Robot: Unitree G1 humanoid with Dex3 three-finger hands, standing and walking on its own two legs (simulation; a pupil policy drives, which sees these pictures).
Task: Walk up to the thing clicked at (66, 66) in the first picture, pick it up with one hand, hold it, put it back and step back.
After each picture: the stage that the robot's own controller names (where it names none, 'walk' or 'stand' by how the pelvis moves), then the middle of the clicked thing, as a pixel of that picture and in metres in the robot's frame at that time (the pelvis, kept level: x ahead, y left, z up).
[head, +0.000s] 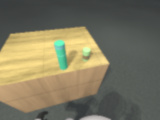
stand; (61, 56) +0.47 +0.24 +0.06
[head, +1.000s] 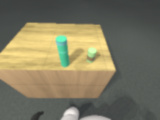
rise first; (63, 53) +0.46 +0.24 +0.08
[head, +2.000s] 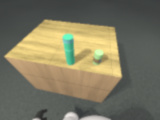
stand; (69, 51) +0.49 +0.19 +0.08
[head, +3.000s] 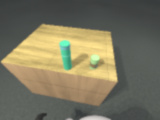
stand; (66, 57) +0.47 +0.21 +0.06
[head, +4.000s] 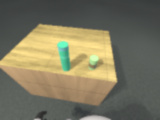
stand; (64, 58) +0.46 +0.21 +0.06
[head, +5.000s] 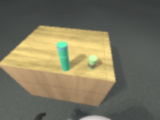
stand; (64, 58) +0.46 +0.22 +0.06
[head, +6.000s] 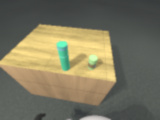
stand; (64, 57) +0.46 +0.22 +0.06
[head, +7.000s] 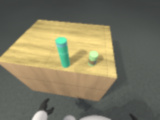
rise first; (63, 54) +0.47 +0.22 +0.06
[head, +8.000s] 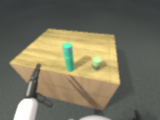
rise first; (69, 58) +0.47 +0.22 +0.06
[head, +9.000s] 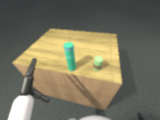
go down; (70, 58) +0.47 +0.21 +0.06
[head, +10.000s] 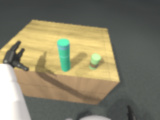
go down; (64, 57) +0.44 +0.19 +0.09
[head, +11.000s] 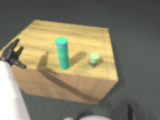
approach; (63, 55) +0.46 +0.20 +0.09
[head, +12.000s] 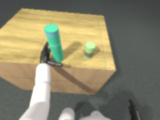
close; (55, 46) +0.47 +0.22 +0.12
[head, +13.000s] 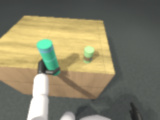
lift; (50, 60) +0.38 +0.23 +0.12
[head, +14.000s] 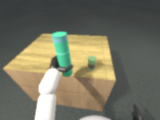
lift; (64, 56) +0.34 +0.16 +0.23
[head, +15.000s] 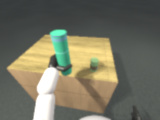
hold; (63, 55) +0.33 +0.17 +0.24
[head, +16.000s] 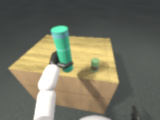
hold; (64, 52) +0.34 +0.17 +0.26
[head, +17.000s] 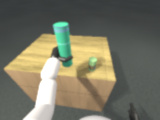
crouch; (64, 47) +0.39 +0.17 +0.26
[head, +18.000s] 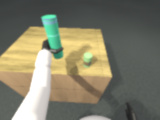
lower; (54, 39) +0.48 +0.22 +0.22
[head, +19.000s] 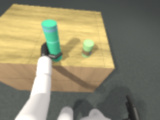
lower; (53, 44) +0.48 +0.21 +0.13
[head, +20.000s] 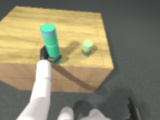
lower; (53, 47) +0.46 +0.21 +0.13
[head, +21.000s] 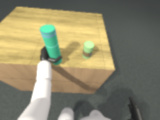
lower; (53, 48) +0.46 +0.22 +0.12
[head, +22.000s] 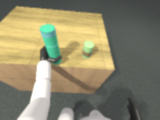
lower; (52, 47) +0.46 +0.22 +0.12
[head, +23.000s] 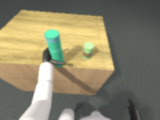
open; (56, 51) +0.44 +0.20 +0.12
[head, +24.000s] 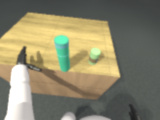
sink last; (63, 56) +0.41 +0.18 +0.11
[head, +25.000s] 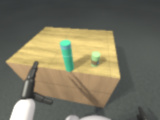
stand; (67, 57) +0.45 +0.21 +0.10
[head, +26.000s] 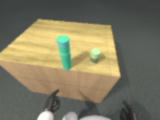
stand; (65, 55) +0.43 +0.20 +0.11
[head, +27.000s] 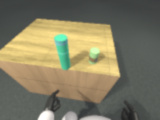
stand; (63, 54) +0.43 +0.20 +0.13
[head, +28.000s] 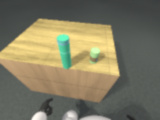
stand; (65, 53) +0.44 +0.20 +0.11
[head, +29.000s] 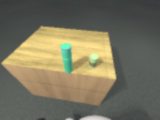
walk; (67, 59) +0.45 +0.20 +0.06
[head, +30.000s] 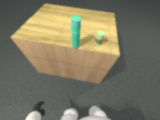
walk; (75, 34) +0.64 +0.17 +0.08
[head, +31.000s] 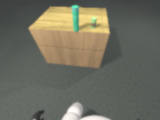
walk; (75, 19) +0.98 +0.26 +0.08
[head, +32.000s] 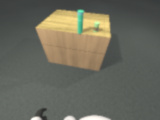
stand; (80, 22) +1.04 +0.21 +0.07
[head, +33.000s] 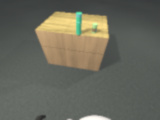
stand; (78, 24) +1.05 +0.21 +0.06
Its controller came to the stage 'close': yes
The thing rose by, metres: 0.21
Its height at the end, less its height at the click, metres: +0.00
